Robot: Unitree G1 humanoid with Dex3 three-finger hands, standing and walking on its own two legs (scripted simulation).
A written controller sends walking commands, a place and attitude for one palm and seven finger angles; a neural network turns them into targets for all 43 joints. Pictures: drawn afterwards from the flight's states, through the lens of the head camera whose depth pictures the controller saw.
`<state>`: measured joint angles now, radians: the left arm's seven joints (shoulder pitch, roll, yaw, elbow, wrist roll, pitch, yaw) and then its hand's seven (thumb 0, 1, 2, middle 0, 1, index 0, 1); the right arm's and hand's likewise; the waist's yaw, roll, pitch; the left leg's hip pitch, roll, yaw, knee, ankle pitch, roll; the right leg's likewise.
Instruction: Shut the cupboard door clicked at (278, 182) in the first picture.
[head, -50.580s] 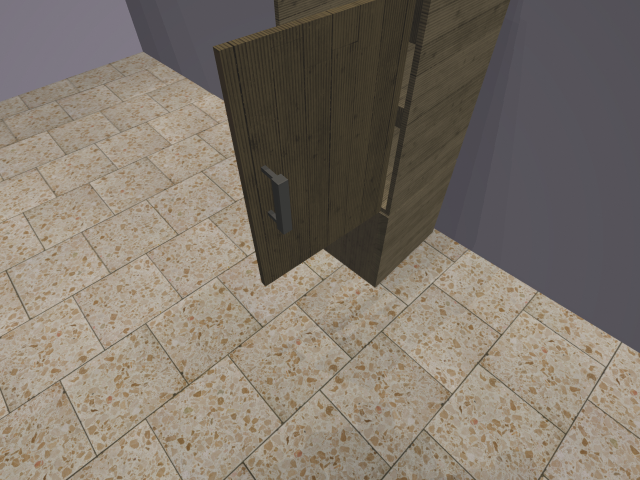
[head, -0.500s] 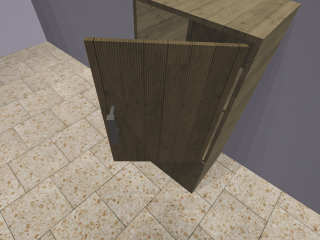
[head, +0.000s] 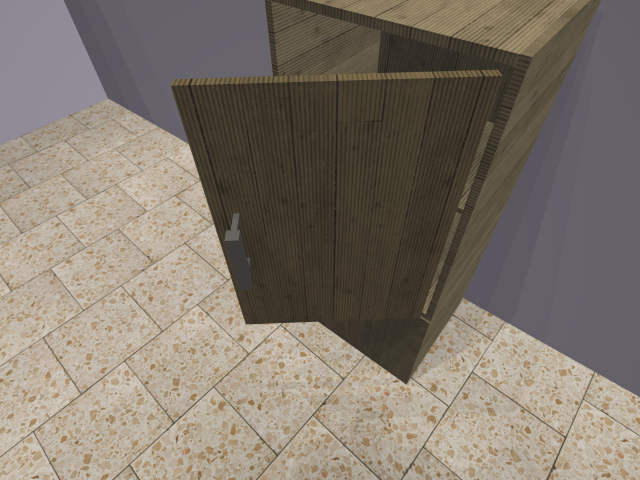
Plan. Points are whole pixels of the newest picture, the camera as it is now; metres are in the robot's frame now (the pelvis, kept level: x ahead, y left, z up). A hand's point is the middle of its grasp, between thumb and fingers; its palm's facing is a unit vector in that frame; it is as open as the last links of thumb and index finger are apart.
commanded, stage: look again from close up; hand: left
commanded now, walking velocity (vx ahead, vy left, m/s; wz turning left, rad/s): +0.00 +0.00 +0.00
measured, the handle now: (240, 252) +0.48 +0.18 -0.04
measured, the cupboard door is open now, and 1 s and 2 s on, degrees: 41 41 41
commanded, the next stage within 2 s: raise the hand and make a fist in 0.16 s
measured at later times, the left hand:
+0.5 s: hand (198, 410) +0.20 +0.17 -0.01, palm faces +0.19 -0.98 -0.01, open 7.0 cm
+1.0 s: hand (202, 451) +0.17 +0.17 -0.07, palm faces +0.07 -1.00 -0.02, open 4.6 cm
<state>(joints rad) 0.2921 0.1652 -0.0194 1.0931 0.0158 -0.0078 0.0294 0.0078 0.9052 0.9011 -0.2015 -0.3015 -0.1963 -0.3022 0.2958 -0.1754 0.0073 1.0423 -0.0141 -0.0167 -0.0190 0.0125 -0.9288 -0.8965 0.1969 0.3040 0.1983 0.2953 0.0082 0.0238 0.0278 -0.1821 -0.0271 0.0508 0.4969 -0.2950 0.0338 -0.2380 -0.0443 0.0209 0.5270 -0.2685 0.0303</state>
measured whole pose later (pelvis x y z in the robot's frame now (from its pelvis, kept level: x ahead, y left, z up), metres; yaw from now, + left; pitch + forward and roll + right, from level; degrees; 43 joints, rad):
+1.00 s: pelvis -0.04 -0.04 -0.11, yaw +2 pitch +17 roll -2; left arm 0.38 0.22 0.19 -0.02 -0.32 -0.33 -0.30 0.02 0.90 0.90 -0.71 -0.85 -0.70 -0.85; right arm 0.22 -0.17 0.01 0.55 0.03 -0.22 -0.07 0.01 -0.90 -0.90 0.20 0.30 0.20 0.30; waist 0.03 0.03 -0.15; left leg -1.02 0.02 -0.05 1.30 -0.57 -0.03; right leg -1.03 -0.01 -0.08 1.26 -0.53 -0.03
